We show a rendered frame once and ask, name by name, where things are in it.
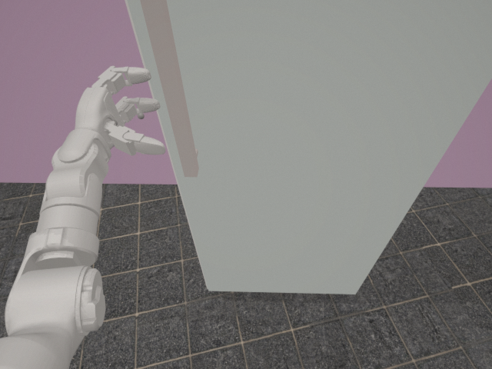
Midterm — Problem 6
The left robot upper arm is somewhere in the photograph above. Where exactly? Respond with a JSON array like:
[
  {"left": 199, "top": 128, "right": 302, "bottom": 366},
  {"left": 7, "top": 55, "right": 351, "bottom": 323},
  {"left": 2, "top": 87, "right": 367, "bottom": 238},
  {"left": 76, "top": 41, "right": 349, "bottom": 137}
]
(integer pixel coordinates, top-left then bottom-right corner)
[{"left": 0, "top": 265, "right": 105, "bottom": 369}]

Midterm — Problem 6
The left robot forearm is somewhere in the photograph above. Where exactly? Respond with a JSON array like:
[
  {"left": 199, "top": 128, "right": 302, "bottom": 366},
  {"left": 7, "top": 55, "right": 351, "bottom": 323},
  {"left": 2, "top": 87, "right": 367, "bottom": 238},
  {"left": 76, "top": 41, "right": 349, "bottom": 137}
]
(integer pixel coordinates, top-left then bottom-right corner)
[{"left": 5, "top": 128, "right": 111, "bottom": 335}]

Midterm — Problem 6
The handle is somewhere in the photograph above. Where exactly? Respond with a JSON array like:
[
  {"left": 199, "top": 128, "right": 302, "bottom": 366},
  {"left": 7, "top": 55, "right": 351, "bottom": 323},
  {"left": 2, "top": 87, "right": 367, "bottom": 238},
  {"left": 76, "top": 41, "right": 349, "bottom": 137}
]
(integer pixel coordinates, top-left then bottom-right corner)
[{"left": 140, "top": 0, "right": 199, "bottom": 177}]

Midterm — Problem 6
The fridge door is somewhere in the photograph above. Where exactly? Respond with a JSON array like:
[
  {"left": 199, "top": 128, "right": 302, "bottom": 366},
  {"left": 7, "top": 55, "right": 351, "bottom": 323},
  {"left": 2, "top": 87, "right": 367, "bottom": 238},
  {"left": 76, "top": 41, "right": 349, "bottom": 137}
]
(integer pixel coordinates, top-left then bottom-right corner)
[{"left": 127, "top": 0, "right": 492, "bottom": 294}]

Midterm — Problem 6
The left robot hand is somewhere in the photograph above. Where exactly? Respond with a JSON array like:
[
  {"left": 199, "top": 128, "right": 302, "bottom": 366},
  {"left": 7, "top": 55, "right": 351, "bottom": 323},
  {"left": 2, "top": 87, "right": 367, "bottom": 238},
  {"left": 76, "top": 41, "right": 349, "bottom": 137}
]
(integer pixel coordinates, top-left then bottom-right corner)
[{"left": 75, "top": 66, "right": 165, "bottom": 156}]

